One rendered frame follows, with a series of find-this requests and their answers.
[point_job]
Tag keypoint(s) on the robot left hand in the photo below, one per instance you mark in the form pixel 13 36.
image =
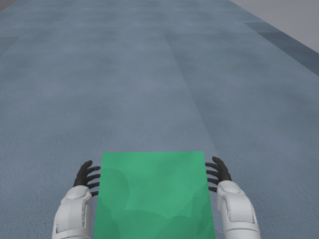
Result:
pixel 83 178

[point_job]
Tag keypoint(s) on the carton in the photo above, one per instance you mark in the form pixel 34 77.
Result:
pixel 153 195

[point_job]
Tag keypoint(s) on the left robot forearm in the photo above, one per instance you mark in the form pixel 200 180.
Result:
pixel 73 220

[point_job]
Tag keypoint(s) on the right robot forearm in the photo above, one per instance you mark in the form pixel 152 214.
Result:
pixel 238 216

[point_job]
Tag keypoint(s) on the robot right hand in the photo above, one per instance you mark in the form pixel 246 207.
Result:
pixel 222 173

